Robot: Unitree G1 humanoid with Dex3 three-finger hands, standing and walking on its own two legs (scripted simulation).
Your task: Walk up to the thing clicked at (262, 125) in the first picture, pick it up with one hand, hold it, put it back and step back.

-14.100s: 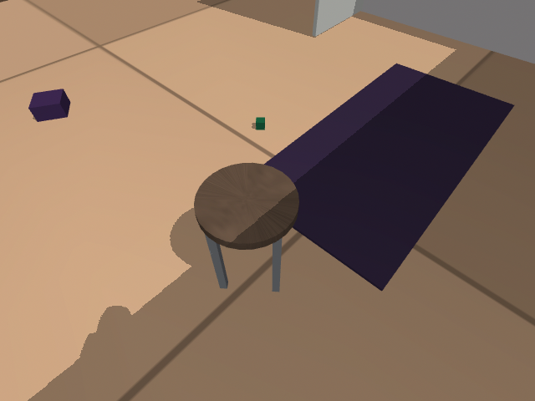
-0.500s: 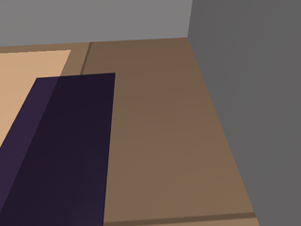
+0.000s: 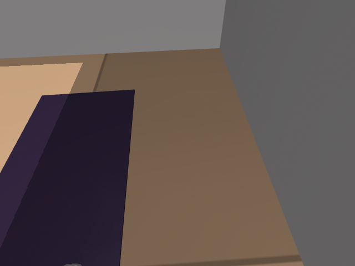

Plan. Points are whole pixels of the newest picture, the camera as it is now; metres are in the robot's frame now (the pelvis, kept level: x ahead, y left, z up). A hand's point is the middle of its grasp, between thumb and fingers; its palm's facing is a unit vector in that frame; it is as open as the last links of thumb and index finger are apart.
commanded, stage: stand
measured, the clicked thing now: out of the picture +0.27 +1.46 -0.75
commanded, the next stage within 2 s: walk up in 0.18 s
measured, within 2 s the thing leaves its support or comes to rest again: neither
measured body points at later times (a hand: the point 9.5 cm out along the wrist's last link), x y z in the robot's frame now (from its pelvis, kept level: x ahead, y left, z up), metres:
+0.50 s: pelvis -0.04 +0.01 -0.03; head +0.00 +0.05 +0.41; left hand +0.07 +0.34 -0.15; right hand +0.09 -0.32 -0.12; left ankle -0.08 +0.15 -0.75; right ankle +0.03 -0.11 -0.75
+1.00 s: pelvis -0.03 -0.07 -0.02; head +0.00 -0.05 +0.42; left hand -0.17 +0.24 -0.12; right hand +0.26 -0.25 -0.12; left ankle -0.10 +0.07 -0.68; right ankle +0.05 -0.14 -0.75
